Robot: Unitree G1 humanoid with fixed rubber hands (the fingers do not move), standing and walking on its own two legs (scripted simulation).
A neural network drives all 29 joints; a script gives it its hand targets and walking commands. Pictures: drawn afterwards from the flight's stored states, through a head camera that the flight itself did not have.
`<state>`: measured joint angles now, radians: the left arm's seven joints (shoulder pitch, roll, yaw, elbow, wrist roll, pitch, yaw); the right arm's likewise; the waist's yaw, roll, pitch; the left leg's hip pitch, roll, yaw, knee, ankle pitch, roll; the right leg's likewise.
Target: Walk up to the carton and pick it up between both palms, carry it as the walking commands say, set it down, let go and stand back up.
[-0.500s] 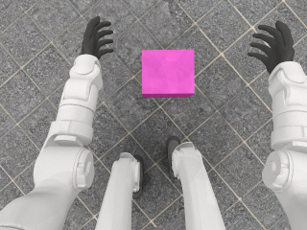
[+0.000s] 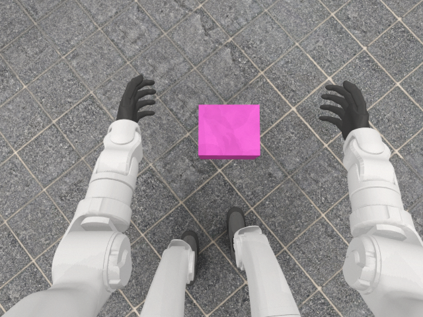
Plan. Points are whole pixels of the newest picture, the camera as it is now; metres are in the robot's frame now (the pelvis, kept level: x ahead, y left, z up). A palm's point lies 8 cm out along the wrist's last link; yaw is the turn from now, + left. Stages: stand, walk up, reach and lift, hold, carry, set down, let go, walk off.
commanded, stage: let go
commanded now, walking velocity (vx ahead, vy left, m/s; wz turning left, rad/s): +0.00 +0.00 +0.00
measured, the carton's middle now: (228, 133) +0.52 -0.09 -0.61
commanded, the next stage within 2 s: stand in 1.20 s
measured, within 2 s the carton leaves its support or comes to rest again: neither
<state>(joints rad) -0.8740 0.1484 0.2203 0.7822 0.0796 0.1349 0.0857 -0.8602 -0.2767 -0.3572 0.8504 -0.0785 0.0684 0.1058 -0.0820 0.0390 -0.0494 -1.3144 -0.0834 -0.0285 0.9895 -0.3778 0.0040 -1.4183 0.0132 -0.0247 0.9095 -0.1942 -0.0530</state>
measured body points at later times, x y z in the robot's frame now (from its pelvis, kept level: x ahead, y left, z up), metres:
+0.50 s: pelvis +0.06 +0.00 +0.08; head +0.18 +0.00 +0.51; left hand +0.32 +0.20 -0.02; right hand +0.28 -0.25 -0.02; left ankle +0.02 +0.11 -0.65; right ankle +0.09 -0.09 -0.65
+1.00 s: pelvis +0.07 +0.02 +0.09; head +0.09 +0.01 +0.54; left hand +0.26 +0.25 +0.02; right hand +0.22 -0.23 +0.01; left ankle +0.02 +0.11 -0.65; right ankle +0.09 -0.09 -0.65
